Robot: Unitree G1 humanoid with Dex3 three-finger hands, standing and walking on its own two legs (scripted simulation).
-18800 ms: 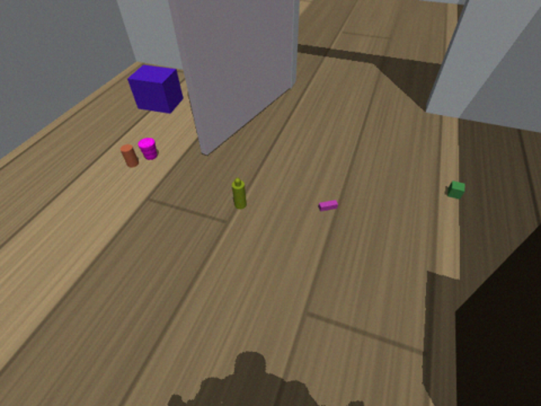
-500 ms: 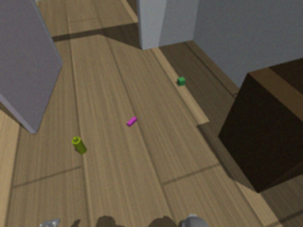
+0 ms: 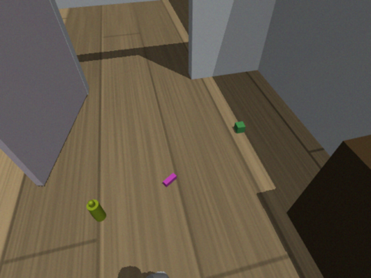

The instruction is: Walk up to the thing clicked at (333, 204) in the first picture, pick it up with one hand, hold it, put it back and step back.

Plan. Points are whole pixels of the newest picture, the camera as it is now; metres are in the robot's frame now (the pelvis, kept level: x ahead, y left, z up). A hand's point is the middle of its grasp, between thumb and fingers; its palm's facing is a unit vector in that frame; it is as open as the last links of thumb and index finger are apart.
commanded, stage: walk up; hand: left
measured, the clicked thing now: (169, 179) +0.79 +0.20 -0.75
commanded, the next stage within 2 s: none
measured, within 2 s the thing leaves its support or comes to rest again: neither
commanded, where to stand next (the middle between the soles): +0.45 +0.01 m, yaw -2 degrees
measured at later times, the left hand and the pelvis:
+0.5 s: hand (106, 213) +0.30 +0.27 -0.13, palm faces -0.13 -0.92 -0.38, open 7.4 cm; pelvis +0.18 +0.01 +0.00, yaw -3 degrees
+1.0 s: hand (99, 197) +0.36 +0.33 -0.16, palm faces -0.03 -0.94 -0.35, open 7.4 cm; pelvis +0.32 +0.05 -0.01, yaw -2 degrees
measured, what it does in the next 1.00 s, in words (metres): walks ahead: left foot, then right foot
